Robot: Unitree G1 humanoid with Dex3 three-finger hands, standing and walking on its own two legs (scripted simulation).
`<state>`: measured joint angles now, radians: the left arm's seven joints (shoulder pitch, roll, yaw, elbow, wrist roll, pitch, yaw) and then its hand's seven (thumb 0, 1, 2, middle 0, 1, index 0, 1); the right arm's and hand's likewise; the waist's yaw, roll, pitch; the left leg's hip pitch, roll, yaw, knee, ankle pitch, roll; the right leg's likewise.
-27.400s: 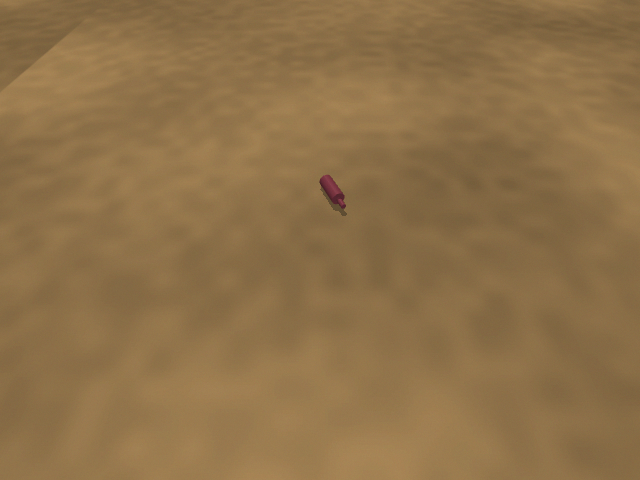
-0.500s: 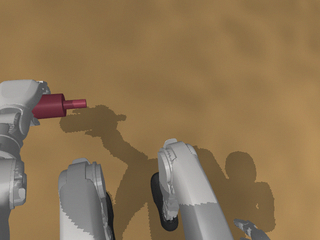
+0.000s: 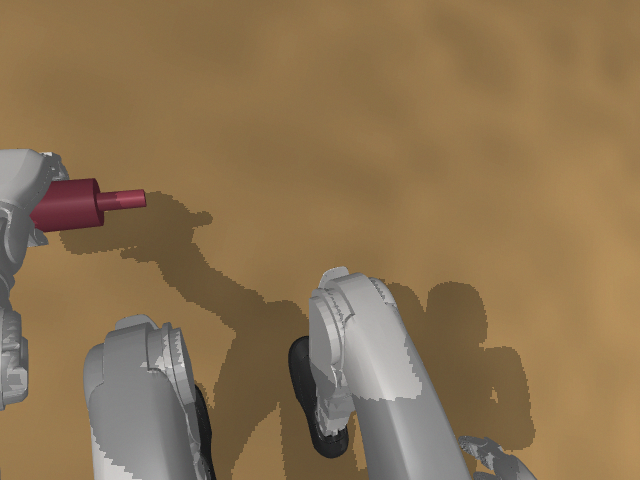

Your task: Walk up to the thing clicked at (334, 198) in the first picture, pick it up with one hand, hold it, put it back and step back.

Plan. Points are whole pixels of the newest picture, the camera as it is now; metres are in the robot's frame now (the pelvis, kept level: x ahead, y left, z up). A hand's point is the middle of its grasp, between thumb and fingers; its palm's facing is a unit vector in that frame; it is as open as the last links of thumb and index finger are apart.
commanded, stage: lower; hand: left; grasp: from above
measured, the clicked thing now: (58, 206) +0.48 +0.24 -0.23
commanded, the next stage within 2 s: rest in 0.18 s
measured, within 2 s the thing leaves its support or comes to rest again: rests again in 1.86 s
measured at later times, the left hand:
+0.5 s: hand (45, 214) +0.47 +0.26 -0.26, palm faces -0.49 -0.03 -0.87, open 9.2 cm
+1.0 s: hand (52, 218) +0.48 +0.26 -0.29, palm faces -0.48 -0.05 -0.87, open 9.2 cm
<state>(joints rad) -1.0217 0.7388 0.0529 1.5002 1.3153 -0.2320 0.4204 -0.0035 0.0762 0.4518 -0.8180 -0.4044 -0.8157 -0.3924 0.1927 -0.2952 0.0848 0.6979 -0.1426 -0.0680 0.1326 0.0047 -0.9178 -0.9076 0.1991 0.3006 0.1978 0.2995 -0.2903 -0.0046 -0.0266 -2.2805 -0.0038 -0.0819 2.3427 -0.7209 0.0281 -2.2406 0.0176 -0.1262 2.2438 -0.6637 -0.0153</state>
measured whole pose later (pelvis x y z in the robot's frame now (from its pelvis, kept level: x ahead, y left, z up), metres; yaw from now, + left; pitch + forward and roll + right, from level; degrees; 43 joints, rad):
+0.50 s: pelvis +0.00 +0.00 -0.03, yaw -3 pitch +35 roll -10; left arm -1.04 0.83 0.09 1.56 1.34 -0.24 0.50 0.00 0.10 0.42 -0.80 -0.41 -0.80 -0.40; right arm 0.17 -0.29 0.15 0.68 -0.18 -0.11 0.16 0.00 -0.90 -0.90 0.20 0.30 0.20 0.30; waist -0.33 -0.04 0.06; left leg -2.35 0.00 -0.12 2.46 -0.74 0.04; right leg -2.30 0.02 -0.16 2.33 -0.66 -0.01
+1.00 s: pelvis +0.00 +0.01 -0.04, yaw -6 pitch +32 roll -13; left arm -1.05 0.95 0.13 1.63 1.38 -0.27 0.55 0.00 0.13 0.37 -0.80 -0.41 -0.80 -0.40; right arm 0.17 -0.34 0.20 0.66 -0.21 -0.15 0.19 0.00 -0.90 -0.90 0.20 0.30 0.20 0.30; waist -0.37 -0.09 0.13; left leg -2.36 0.01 -0.17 2.52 -0.74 0.04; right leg -2.29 0.04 -0.21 2.35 -0.64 0.00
